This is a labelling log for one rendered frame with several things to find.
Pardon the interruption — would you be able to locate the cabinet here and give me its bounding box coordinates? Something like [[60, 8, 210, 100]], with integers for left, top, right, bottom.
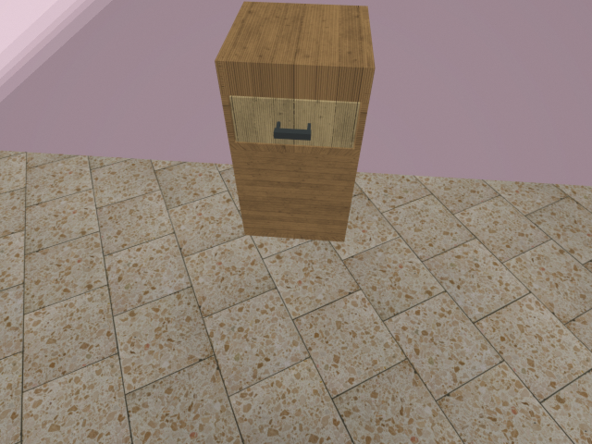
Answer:
[[215, 2, 375, 242]]

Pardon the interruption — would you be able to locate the handle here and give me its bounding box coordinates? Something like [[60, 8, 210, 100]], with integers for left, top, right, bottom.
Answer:
[[274, 121, 311, 141]]

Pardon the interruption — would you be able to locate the drawer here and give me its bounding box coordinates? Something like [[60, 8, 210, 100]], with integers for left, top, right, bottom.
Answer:
[[229, 95, 360, 148]]

